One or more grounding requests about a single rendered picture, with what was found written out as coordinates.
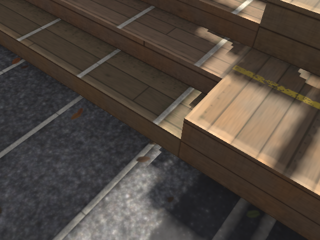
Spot stairs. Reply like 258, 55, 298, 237
0, 0, 268, 157

